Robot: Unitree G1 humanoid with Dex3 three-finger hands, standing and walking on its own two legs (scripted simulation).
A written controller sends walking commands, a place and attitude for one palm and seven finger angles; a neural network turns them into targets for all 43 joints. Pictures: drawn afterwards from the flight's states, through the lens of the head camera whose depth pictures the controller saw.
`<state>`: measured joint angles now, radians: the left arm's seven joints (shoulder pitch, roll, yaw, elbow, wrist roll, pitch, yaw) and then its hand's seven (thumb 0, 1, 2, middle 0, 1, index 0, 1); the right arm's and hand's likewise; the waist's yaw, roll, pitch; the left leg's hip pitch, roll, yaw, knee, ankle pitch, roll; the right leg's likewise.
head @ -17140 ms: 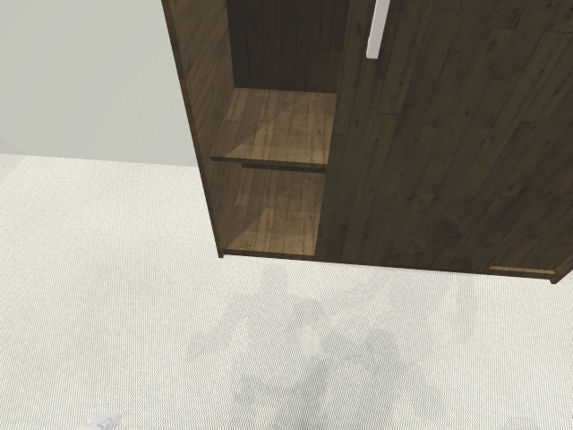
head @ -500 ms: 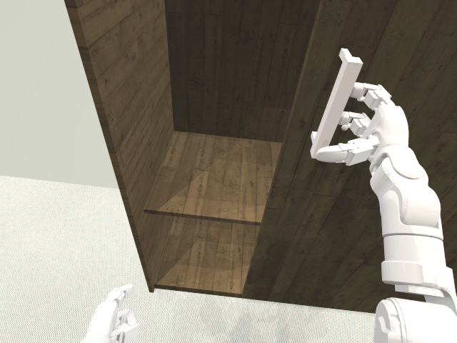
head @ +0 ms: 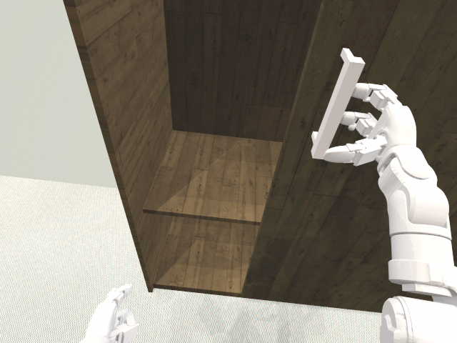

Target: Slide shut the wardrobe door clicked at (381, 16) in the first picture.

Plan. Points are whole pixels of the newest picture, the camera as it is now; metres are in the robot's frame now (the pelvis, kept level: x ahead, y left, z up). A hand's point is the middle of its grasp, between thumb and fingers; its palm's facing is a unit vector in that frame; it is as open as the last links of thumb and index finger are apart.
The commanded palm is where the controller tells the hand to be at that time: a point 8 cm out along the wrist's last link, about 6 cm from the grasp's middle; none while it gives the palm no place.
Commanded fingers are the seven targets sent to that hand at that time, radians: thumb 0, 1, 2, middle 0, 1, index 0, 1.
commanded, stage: move the hooked fingers beside the handle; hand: right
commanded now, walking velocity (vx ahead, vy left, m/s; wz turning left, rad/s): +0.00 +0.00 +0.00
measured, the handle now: (331, 107) +0.46 -0.15 +0.23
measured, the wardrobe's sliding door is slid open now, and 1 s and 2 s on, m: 0.38 0.38 0.38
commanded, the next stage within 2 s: feel for the door with the fingertips in 1.44 s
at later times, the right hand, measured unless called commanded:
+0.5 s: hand (369, 134) +0.38 -0.18 +0.24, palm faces +0.07 +1.00 -0.02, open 14.0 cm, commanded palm +0.35 -0.24 +0.23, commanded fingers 0.00 0.50 -0.30 0.30 1.20 0.30 1.20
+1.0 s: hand (368, 134) +0.38 -0.18 +0.24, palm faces +0.06 +1.00 -0.03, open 14.0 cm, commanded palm +0.35 -0.24 +0.23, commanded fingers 0.00 0.50 -0.30 0.30 1.20 0.30 1.20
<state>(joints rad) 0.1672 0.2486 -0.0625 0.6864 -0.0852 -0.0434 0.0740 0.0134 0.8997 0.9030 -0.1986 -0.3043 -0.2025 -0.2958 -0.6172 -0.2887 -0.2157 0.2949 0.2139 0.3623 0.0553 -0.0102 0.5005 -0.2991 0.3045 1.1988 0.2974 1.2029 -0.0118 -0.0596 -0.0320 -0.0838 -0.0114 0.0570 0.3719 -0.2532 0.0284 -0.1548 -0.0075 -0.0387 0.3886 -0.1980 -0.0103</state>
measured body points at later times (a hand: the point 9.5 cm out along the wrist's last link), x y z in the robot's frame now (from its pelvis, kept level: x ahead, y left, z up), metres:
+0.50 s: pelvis +0.00 +0.00 +0.00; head -0.02 +0.03 +0.45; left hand +0.19 +0.23 -0.09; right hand +0.37 -0.24 +0.24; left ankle -0.03 +0.10 -0.74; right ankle +0.01 -0.11 -0.74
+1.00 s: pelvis +0.00 +0.00 +0.00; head -0.03 +0.02 +0.45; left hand +0.18 +0.22 -0.09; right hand +0.37 -0.23 +0.24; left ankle -0.03 +0.10 -0.74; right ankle +0.01 -0.11 -0.74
